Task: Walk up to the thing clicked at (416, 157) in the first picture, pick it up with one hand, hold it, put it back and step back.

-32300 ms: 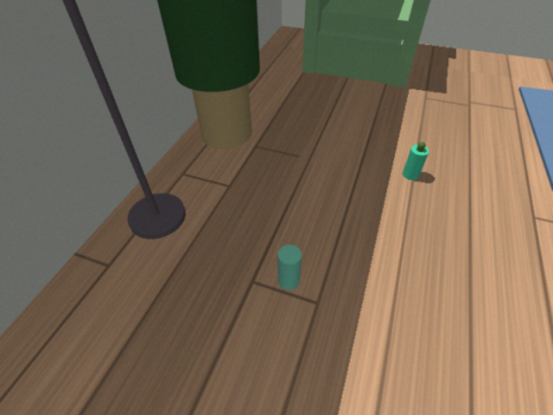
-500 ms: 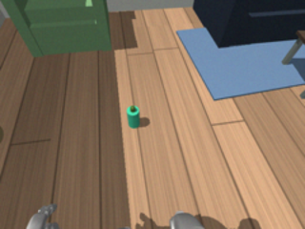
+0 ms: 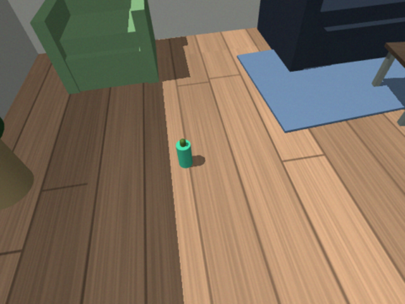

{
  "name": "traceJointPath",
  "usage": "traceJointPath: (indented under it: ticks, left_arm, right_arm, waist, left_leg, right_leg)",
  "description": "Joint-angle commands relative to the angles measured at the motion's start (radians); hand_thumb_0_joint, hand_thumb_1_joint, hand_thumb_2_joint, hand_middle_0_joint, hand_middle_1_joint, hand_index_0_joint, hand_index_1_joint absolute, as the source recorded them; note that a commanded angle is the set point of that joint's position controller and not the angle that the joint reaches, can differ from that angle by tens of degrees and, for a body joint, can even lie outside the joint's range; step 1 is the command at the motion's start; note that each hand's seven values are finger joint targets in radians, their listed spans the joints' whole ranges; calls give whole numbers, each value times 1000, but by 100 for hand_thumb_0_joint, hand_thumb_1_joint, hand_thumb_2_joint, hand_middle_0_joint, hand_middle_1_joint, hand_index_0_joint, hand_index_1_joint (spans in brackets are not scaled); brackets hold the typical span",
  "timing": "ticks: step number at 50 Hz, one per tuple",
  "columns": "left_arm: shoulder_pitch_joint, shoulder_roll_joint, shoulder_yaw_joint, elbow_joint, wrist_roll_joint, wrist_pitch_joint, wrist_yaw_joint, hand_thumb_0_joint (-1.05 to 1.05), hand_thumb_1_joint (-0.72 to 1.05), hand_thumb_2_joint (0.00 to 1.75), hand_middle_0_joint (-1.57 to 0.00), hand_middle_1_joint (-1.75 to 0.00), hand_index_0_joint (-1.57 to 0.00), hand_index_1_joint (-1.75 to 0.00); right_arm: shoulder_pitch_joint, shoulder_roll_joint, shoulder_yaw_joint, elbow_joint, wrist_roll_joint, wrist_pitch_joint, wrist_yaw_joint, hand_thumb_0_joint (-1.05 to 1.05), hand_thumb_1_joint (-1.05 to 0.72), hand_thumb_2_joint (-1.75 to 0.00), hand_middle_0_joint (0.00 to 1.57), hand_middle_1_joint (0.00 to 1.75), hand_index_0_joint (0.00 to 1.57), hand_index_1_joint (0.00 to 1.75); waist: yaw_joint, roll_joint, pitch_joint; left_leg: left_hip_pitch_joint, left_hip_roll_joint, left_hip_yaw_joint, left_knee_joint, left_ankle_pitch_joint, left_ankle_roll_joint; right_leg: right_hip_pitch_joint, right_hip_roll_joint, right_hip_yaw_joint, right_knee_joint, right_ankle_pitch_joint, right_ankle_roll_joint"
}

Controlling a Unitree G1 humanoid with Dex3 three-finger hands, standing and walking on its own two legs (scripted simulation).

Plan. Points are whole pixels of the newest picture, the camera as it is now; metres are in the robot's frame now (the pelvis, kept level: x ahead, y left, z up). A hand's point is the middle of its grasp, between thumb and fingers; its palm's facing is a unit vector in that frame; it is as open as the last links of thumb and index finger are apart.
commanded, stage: step back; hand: left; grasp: from the side
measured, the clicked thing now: (184, 151) +1.04 +0.20 -0.65
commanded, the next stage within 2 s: stand in 0.92 s
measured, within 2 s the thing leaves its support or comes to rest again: neither
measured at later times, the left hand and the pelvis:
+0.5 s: hand out of the picture +0.07 +0.25 -0.13, palm faces +0.08 -0.92 -0.38, open 7.4 cm; pelvis +0.01 -0.01 +0.01, yaw +3 degrees
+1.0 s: hand out of the picture +0.12 +0.28 -0.14, palm faces +0.05 -0.94 -0.34, open 7.4 cm; pelvis +0.04 +0.02 +0.02, yaw +2 degrees
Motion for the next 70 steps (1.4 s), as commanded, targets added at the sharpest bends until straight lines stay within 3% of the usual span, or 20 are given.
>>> traceJointPath:
  ticks: [1,2,3,4,5,8,12,14,15,16,17,18,21,25,28,30,32,36,41,70]
  left_arm:
    - [-88,296,71,-90,-7,-34,9,0,90,90,-20,-30,-20,-30]
    - [-81,266,54,-91,-9,-28,8,0,90,90,-20,-30,-20,-30]
    - [-51,207,36,-86,-12,-24,7,0,90,90,-20,-30,-20,-30]
    - [-64,142,17,-91,-34,-28,1,0,90,90,-20,-30,-20,-30]
    - [-149,251,55,-82,-26,-33,10,0,90,90,-20,-30,-20,-30]
    - [-100,222,48,-52,-34,-45,-2,0,90,90,-20,-30,-20,-30]
    - [-57,197,51,-12,-31,-56,-9,0,90,90,-20,-30,-20,-30]
    - [-12,183,52,19,-24,-64,1,0,90,90,-20,-30,-20,-30]
    - [1,210,61,30,-18,-69,10,0,90,90,-20,-30,-20,-30]
    - [33,285,77,23,-5,-78,18,0,90,90,-20,-30,-20,-30]
    - [10,334,84,17,-9,-82,17,0,90,90,-20,-30,-20,-30]
    - [-43,331,82,-7,-14,-86,16,0,90,90,-20,-30,-20,-30]
    - [-101,263,61,-12,-24,-96,21,0,90,90,-20,-30,-20,-30]
    - [-143,257,47,-9,-26,-90,17,0,90,90,-20,-30,-20,-30]
    - [-158,240,31,-6,-37,-70,18,0,90,90,-20,-30,-20,-30]
    - [-139,186,8,-9,-48,-58,16,0,90,90,-20,-30,-20,-30]
    - [-144,192,13,25,-55,-51,20,0,90,90,-20,-30,-20,-30]
    - [-147,210,9,69,-49,-63,18,0,90,90,-20,-30,-20,-30]
    - [-185,206,3,95,-49,-62,19,0,90,90,-20,-30,-20,-30]
    - [-209,190,-37,178,-44,-63,13,0,90,90,-20,-30,-20,-30]
  right_arm:
    - [-49,-142,-41,-53,-8,-63,2,0,-90,-90,20,30,20,30]
    - [-6,-144,-50,-27,-13,-71,-1,0,-90,-90,20,30,20,30]
    - [36,-167,-65,-8,-20,-82,-5,0,-90,-90,20,30,20,30]
    - [14,-242,-72,-19,-25,-88,-7,0,-90,-90,20,30,20,30]
    - [22,-316,-88,-22,-17,-87,-1,0,-90,-90,20,30,20,30]
    - [-36,-221,-57,-28,-17,-100,-5,0,-90,-90,20,30,20,30]
    - [-55,-211,-55,-28,-14,-82,5,0,-90,-90,20,30,20,30]
    - [-84,-176,-41,-33,-2,-64,7,0,-90,-90,20,30,20,30]
    - [-58,-117,-22,-33,4,-60,3,0,-90,-90,20,30,20,30]
    - [-69,-76,-9,-55,7,-60,1,0,-90,-90,20,30,20,30]
    - [-80,-114,-23,-44,-1,-54,-13,0,-90,-90,20,30,20,30]
    - [-54,-156,-35,-29,-1,-56,-16,0,-90,-90,20,30,20,30]
    - [-3,-138,-28,15,3,-66,-8,0,-90,-90,20,30,20,30]
    - [-8,-110,-23,34,-3,-64,0,0,-90,-90,20,30,20,30]
    - [-9,-100,-23,57,-1,-72,-5,0,-90,-90,20,30,20,30]
    - [-48,-153,-30,48,-7,-80,-13,0,-90,-90,20,30,20,30]
    - [-144,-193,-27,39,6,-78,-8,0,-90,-90,20,30,20,30]
    - [-185,-149,-3,68,13,-75,-10,0,-90,-90,20,30,20,30]
    - [-203,-137,-2,102,14,-73,-10,0,-90,-90,20,30,20,30]
    - [-215,-128,15,186,17,-78,2,0,-90,-90,20,30,20,30]
  waist:
    - [-5,-206,-23]
    - [-35,-162,-46]
    - [-44,-45,-81]
    - [-45,177,-71]
    - [-82,108,12]
    - [-29,47,16]
    - [-30,115,-13]
    - [10,92,-26]
    - [22,1,-34]
    - [45,-174,-33]
    - [38,-172,2]
    - [16,-117,39]
    - [-22,-113,6]
    - [-25,-184,-32]
    - [-48,-146,-69]
    - [-32,-8,-108]
    - [-6,54,-120]
    - [-10,54,-119]
    - [-24,23,-172]
    - [-42,-22,-104]
  left_leg:
    - [131,26,77,-405,-17,14]
    - [255,15,56,-531,73,36]
    - [390,75,-82,-577,46,61]
    - [373,297,-478,-686,-212,161]
    - [185,385,-576,-721,-337,274]
    - [220,282,-342,-635,-68,221]
    - [91,218,-184,-580,-35,178]
    - [-12,176,-116,-471,-31,127]
    - [-115,137,-90,-376,-20,91]
    - [-259,2,-35,-153,-58,45]
    - [-177,6,-48,-12,-139,33]
    - [-139,39,-88,30,-108,29]
    - [-68,67,-75,-41,4,26]
    - [73,61,36,-207,38,17]
    - [220,38,85,-435,267,29]
    - [238,188,-117,-484,417,79]
    - [118,270,-192,-505,361,153]
    - [126,188,-84,-481,435,68]
    - [240,187,-47,-493,550,60]
    - [282,165,-25,-664,381,21]
  right_leg:
    - [-8,-216,258,-279,-247,-153]
    - [-53,-189,208,-191,-160,-118]
    - [-146,-137,142,-52,-96,-81]
    - [-303,4,11,119,-135,1]
    - [-260,-18,47,218,-226,-4]
    - [-228,-48,66,189,-115,-10]
    - [11,18,-36,-43,-37,-2]
    - [188,56,-68,-204,51,-14]
    - [292,10,38,-240,27,-22]
    - [317,-199,397,-378,-182,-97]
    - [129,-372,560,-471,-331,-186]
    - [57,-391,572,-466,-312,-228]
    - [71,-266,318,-394,-14,-161]
    - [26,-226,168,-309,255,-137]
    - [7,-183,98,-180,435,-91]
    - [-15,-106,63,-122,294,-16]
    - [105,-25,6,-95,12,-1]
    - [168,-78,46,-209,229,-18]
    - [179,-96,40,-240,336,-14]
    - [194,-122,63,-421,228,9]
